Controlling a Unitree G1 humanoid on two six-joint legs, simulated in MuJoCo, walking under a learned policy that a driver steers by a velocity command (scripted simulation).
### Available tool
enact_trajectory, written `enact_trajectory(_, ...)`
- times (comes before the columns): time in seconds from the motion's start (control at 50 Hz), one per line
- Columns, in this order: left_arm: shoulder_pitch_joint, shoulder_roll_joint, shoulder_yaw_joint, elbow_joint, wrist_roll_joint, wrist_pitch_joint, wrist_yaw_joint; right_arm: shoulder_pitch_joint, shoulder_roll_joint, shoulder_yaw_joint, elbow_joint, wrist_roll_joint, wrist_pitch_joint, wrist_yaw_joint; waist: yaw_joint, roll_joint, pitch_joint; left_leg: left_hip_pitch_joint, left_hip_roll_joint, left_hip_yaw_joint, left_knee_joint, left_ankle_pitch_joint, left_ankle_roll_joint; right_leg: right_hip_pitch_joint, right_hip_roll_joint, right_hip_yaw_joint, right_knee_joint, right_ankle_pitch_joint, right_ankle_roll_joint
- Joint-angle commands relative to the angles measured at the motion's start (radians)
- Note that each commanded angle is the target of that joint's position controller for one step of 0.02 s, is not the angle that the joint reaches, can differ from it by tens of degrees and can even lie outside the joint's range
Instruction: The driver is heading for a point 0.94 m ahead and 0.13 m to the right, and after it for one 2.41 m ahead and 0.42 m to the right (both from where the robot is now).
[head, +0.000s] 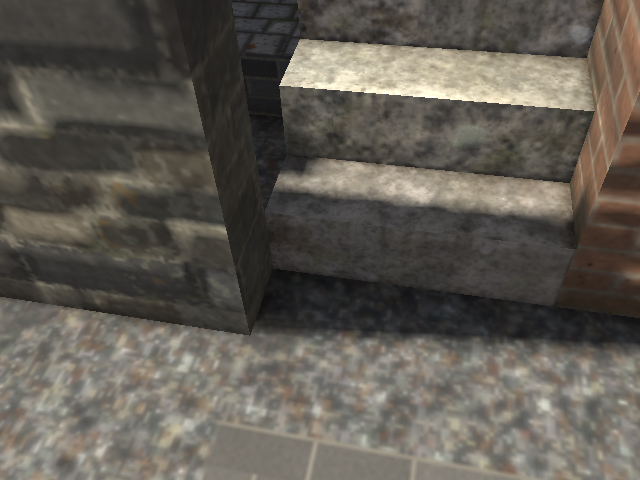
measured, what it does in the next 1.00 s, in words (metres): walks ahead, turning right: left foot, then right foot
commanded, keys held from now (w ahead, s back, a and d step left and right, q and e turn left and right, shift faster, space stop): w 0.40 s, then w+e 0.60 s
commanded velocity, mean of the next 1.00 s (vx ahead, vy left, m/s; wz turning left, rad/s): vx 0.48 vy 0.00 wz -0.23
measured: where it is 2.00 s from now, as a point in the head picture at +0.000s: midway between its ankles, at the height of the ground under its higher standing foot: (398, 361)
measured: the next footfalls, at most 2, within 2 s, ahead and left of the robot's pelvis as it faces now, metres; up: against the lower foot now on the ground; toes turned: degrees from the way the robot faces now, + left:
left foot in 0.30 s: +0.34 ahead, +0.08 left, +0.00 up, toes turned +3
right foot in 0.84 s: +0.61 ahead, -0.10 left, +0.00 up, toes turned -16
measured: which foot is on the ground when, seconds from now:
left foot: up 0.00-0.28, down 0.30-0.86, up 0.88-1.00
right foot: down 0.00-0.32, up 0.34-0.82, down 0.84-1.00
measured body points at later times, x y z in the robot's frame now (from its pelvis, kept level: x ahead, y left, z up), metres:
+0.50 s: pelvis +0.28 +0.03 +0.00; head +0.30 +0.03 +0.45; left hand +0.34 +0.27 -0.15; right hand +0.30 -0.23 -0.14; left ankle +0.30 +0.08 -0.74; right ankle +0.25 -0.11 -0.66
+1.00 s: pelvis +0.56 -0.04 -0.01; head +0.59 -0.06 +0.44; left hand +0.70 +0.20 -0.14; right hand +0.57 -0.31 -0.15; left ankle +0.55 +0.12 -0.65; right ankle +0.58 -0.09 -0.74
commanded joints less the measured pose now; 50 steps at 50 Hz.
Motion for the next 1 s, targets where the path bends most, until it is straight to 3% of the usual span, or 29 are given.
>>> enact_trajectory(0.02,0.107,0.088,0.011,0.009,-0.006,-0.010,0.006,-0.096,-0.038,-0.005,-0.070,-0.008,-0.006,0.010,0.013,-0.108,0.134,-0.368,0.049,0.003,0.055,0.087,-0.022,0.177,-0.254,0.258,-0.208,0.239,-0.115)
enact_trajectory(0.12,0.131,0.081,-0.003,0.034,-0.009,-0.020,0.010,-0.264,0.001,0.011,-0.140,-0.002,0.007,0.013,0.011,-0.121,0.163,-0.316,0.031,0.067,-0.112,0.227,-0.040,0.075,-0.210,0.127,-0.198,0.563,-0.126)
enact_trajectory(0.18,0.133,0.100,-0.004,0.042,-0.012,-0.028,0.013,-0.351,0.001,0.021,-0.169,0.008,0.010,0.018,0.024,-0.123,0.182,-0.196,0.011,0.105,-0.233,0.267,0.004,0.036,-0.217,0.100,-0.230,0.648,-0.121)
enact_trajectory(0.22,0.131,0.096,-0.010,0.060,-0.016,-0.034,0.016,-0.351,-0.010,0.021,-0.184,0.002,0.005,0.017,0.002,-0.122,0.184,-0.107,-0.012,0.113,-0.303,0.246,0.039,0.050,-0.230,0.082,-0.199,0.770,-0.108)
enact_trajectory(0.26,0.085,0.139,-0.003,0.060,-0.007,-0.042,0.019,-0.214,-0.066,-0.005,-0.144,0.010,-0.016,0.005,-0.070,-0.135,0.090,0.080,-0.067,0.117,-0.354,0.206,0.072,0.106,-0.238,0.065,-0.024,1.072,-0.092)
enact_trajectory(0.28,0.052,0.156,0.000,0.052,-0.005,-0.037,0.022,-0.041,-0.091,-0.022,-0.082,0.012,-0.024,-0.006,-0.145,-0.121,-0.010,0.247,-0.090,0.110,-0.424,0.219,0.088,0.114,-0.215,0.044,0.179,1.107,-0.072)
enact_trajectory(0.3,0.043,0.146,-0.002,0.034,0.002,-0.034,0.025,0.121,-0.148,-0.045,-0.036,-0.004,-0.026,-0.025,-0.204,-0.100,-0.106,0.485,0.018,-0.017,-0.468,0.115,0.115,-0.035,-0.177,0.030,0.435,0.849,-0.050)
enact_trajectory(0.32,0.125,0.037,-0.022,0.011,-0.007,-0.032,0.018,0.216,-0.236,-0.064,-0.025,-0.027,-0.027,-0.034,-0.151,0.098,-0.233,0.709,0.314,-0.429,-0.512,-0.066,0.181,-0.287,-0.049,-0.007,0.802,0.111,-0.032)
enact_trajectory(0.34,0.207,0.046,-0.013,0.024,-0.019,-0.027,0.009,0.147,-0.227,-0.056,-0.039,-0.004,-0.022,-0.025,-0.090,0.175,-0.285,0.734,0.433,-0.875,-0.734,-0.123,0.278,-0.477,0.053,0.091,1.000,-0.224,-0.036)
enact_trajectory(0.36,0.091,0.096,-0.003,-0.001,-0.011,-0.019,0.010,0.000,-0.164,-0.042,-0.057,0.018,-0.023,-0.020,-0.046,0.018,-0.104,0.583,0.372,-0.697,-0.769,-0.210,0.238,-0.540,-0.047,0.120,0.982,-0.084,-0.051)
enact_trajectory(0.38,0.013,0.101,-0.002,-0.014,-0.001,-0.021,0.001,-0.076,-0.097,-0.024,-0.071,0.038,-0.030,-0.016,-0.041,-0.043,-0.007,0.431,0.334,-0.538,-0.790,-0.140,0.217,-0.513,-0.080,0.097,0.920,0.014,-0.053)
enact_trajectory(0.42,-0.007,0.058,-0.008,-0.011,0.018,-0.006,-0.014,-0.077,-0.022,0.003,-0.036,0.031,-0.045,-0.022,0.009,-0.041,0.047,0.267,0.258,-0.335,-0.839,0.059,0.167,-0.402,-0.132,0.108,0.805,0.054,-0.040)
enact_trajectory(0.44,0.006,0.046,-0.006,0.001,0.027,0.013,-0.024,-0.058,-0.016,0.009,-0.019,0.026,-0.054,-0.027,0.017,-0.020,0.067,0.232,0.245,-0.275,-0.852,0.130,0.154,-0.373,-0.131,0.098,0.794,0.050,-0.030)
enact_trajectory(0.5,-0.052,0.057,0.006,-0.021,0.037,0.043,-0.038,0.011,-0.052,0.007,0.013,0.031,-0.078,-0.019,0.024,-0.003,0.086,0.254,0.217,-0.120,-0.863,0.297,0.115,-0.443,-0.145,0.088,0.740,0.113,-0.026)
enact_trajectory(0.54,-0.154,0.058,0.008,-0.056,0.027,0.053,-0.043,0.039,-0.054,0.009,0.021,0.028,-0.080,-0.016,0.005,0.018,0.110,0.274,0.194,-0.053,-0.877,0.344,0.087,-0.520,-0.144,0.074,0.671,0.201,-0.025)
enact_trajectory(0.62,-0.302,0.036,-0.004,-0.109,0.003,0.054,-0.043,0.068,-0.007,0.030,0.007,0.022,-0.074,-0.016,-0.026,0.041,0.128,0.252,0.132,0.099,-0.860,0.465,0.039,-0.485,-0.117,-0.004,0.394,0.386,0.006)
enact_trajectory(0.68,-0.407,0.034,-0.013,-0.150,0.000,0.052,-0.045,0.139,-0.037,0.027,0.022,0.022,-0.080,-0.031,-0.056,0.032,0.139,0.308,0.168,0.109,-0.863,0.498,0.027,-0.450,-0.097,-0.050,0.266,0.419,0.001)
enact_trajectory(0.7,-0.428,0.042,-0.010,-0.161,0.012,0.052,-0.047,0.162,-0.042,0.023,0.025,0.023,-0.082,-0.033,-0.055,0.009,0.156,0.358,0.193,0.111,-0.836,0.574,0.022,-0.483,-0.091,-0.065,0.255,0.426,-0.012)
enact_trajectory(0.74,-0.399,0.052,-0.008,-0.165,0.017,0.038,-0.040,0.145,-0.101,0.001,0.015,0.011,-0.085,-0.050,-0.035,0.039,0.112,0.465,0.204,0.142,-0.751,0.744,0.014,-0.473,-0.068,-0.074,0.208,0.324,-0.040)
enact_trajectory(0.8,-0.265,0.103,0.019,-0.131,0.022,0.025,-0.038,0.143,-0.104,-0.009,0.012,0.003,-0.063,-0.063,0.022,0.075,0.031,0.532,0.230,0.168,-0.472,1.117,0.013,-0.341,0.027,-0.133,0.217,0.117,-0.115)
enact_trajectory(0.82,-0.157,0.129,0.037,-0.095,0.014,0.018,-0.036,0.121,-0.110,-0.007,-0.002,-0.010,-0.046,-0.070,0.060,0.077,-0.009,0.505,0.230,0.180,-0.278,1.121,0.017,-0.235,0.061,-0.134,0.157,0.049,-0.145)
enact_trajectory(0.84,-0.015,0.178,0.057,-0.064,0.036,0.006,-0.021,0.084,-0.128,-0.008,-0.030,-0.008,-0.042,-0.073,0.137,0.025,-0.115,0.341,0.216,0.168,-0.029,0.902,0.008,0.015,-0.015,-0.024,0.084,0.080,-0.195)
enact_trajectory(0.86,0.058,0.310,0.098,-0.079,0.044,0.016,-0.001,0.130,-0.042,0.016,-0.095,0.029,-0.048,-0.050,0.115,-0.234,-0.238,-0.119,0.058,0.196,0.405,0.252,-0.051,0.389,-0.329,0.474,0.079,0.050,-0.374)
enact_trajectory(0.88,0.000,0.290,0.089,-0.079,0.032,0.031,0.000,0.052,-0.075,0.010,-0.103,0.005,-0.059,-0.041,0.090,-0.139,-0.255,-0.297,-0.035,-0.004,0.556,-0.179,-0.049,0.396,-0.403,0.780,-0.085,0.090,-0.396)
enact_trajectory(0.9,-0.073,0.263,0.082,-0.089,0.015,0.033,-0.003,-0.036,-0.082,0.011,-0.129,0.002,-0.067,-0.032,0.063,-0.029,-0.117,-0.345,0.055,-0.079,0.479,-0.061,-0.042,0.268,-0.364,0.606,-0.108,0.070,-0.341)
enact_trajectory(0.92,-0.126,0.218,0.073,-0.091,0.002,0.031,-0.004,-0.049,-0.081,0.014,-0.130,0.009,-0.073,-0.030,0.030,0.010,-0.033,-0.301,0.084,-0.070,0.388,0.006,-0.053,0.131,-0.330,0.494,-0.133,0.178,-0.304)
enact_trajectory(0.94,-0.151,0.179,0.062,-0.091,-0.019,0.027,-0.002,-0.064,-0.070,0.009,-0.137,0.000,-0.059,-0.032,0.001,0.000,0.038,-0.288,0.111,-0.082,0.324,-0.012,-0.055,0.048,-0.281,0.420,-0.139,0.255,-0.268)
enact_trajectory(0.96,-0.148,0.144,0.049,-0.079,-0.034,0.024,-0.003,-0.077,-0.081,0.009,-0.152,-0.011,-0.041,-0.030,-0.009,0.014,0.042,-0.241,0.124,-0.085,0.271,0.005,-0.066,0.001,-0.231,0.352,-0.141,0.342,-0.238)
enact_trajectory(1.0,-0.129,0.156,0.046,-0.069,-0.033,0.010,-0.004,-0.077,-0.050,0.016,-0.172,-0.026,-0.008,-0.023,-0.031,-0.020,0.022,-0.201,0.109,-0.060,0.197,0.025,-0.091,-0.036,-0.176,0.279,-0.125,0.525,-0.224)
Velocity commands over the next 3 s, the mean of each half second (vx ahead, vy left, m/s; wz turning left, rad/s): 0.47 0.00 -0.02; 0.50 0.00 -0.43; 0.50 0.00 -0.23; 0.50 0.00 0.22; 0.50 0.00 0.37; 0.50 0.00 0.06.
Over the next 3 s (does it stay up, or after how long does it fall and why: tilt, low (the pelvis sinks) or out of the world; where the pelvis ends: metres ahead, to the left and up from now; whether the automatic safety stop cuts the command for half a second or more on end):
stays up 0.84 -0.14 0.01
